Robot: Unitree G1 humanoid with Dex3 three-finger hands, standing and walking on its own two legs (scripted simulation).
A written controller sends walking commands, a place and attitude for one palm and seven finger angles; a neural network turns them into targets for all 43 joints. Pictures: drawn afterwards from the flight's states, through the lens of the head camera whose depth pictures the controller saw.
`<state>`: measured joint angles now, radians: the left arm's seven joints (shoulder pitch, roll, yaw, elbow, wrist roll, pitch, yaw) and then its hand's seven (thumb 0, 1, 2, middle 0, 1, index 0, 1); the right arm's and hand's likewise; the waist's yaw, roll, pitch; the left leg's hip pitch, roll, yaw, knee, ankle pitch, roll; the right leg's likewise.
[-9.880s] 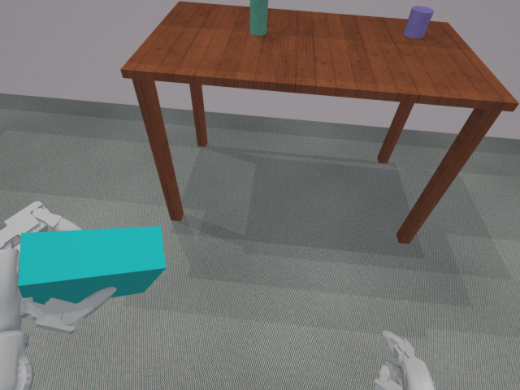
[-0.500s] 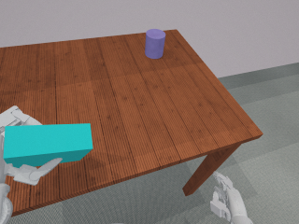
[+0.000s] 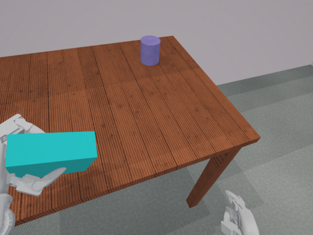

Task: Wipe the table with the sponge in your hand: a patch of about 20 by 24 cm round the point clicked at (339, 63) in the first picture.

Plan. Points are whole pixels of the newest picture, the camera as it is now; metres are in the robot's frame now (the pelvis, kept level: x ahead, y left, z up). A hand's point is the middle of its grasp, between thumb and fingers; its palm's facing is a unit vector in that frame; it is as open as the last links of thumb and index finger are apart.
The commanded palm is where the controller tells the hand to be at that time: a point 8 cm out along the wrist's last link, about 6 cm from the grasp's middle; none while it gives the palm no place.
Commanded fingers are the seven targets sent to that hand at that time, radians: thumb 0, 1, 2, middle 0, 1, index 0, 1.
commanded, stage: shuffle to correct the standing spot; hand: left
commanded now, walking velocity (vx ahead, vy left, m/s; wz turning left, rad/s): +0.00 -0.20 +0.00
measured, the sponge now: (66, 155) +0.24 +0.20 +0.13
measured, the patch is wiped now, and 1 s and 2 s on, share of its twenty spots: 0.00 0.00 0.00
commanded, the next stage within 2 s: come to a stop and stand still in 0.28 s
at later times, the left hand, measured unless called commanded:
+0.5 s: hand (67, 154) +0.23 +0.20 +0.15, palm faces +0.32 -0.87 -0.37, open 9.3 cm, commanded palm +0.17 +0.24 +0.17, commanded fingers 0.00 0.10 1.30 -1.20 -1.60 -1.20 -1.60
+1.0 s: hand (41, 153) +0.24 +0.25 +0.13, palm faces +0.27 -0.89 -0.36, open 9.3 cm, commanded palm +0.17 +0.30 +0.17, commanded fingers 0.00 0.10 1.30 -1.20 -1.60 -1.20 -1.60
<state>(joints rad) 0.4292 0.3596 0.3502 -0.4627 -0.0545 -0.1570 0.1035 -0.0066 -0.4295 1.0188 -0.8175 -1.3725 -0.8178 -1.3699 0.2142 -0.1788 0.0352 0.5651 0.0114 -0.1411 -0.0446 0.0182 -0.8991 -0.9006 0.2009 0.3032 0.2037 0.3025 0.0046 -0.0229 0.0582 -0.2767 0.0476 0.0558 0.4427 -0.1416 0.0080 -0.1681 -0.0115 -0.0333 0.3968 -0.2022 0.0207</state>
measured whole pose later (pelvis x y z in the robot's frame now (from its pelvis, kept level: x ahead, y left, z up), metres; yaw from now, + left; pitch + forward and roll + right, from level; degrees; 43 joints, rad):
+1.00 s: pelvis +0.01 +0.02 +0.00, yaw -1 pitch -1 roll -1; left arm 0.43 0.37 0.31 -0.47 -0.02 -0.19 0.07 -0.01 -0.43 1.02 -0.81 -1.38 -0.81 -1.38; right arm 0.19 -0.18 0.01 0.55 0.01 -0.15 -0.03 0.02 -0.90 -0.90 0.20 0.30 0.20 0.30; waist 0.01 -0.06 0.09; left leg -0.28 0.02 0.08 0.49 -0.18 0.04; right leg -0.18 -0.03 0.00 0.44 -0.24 0.02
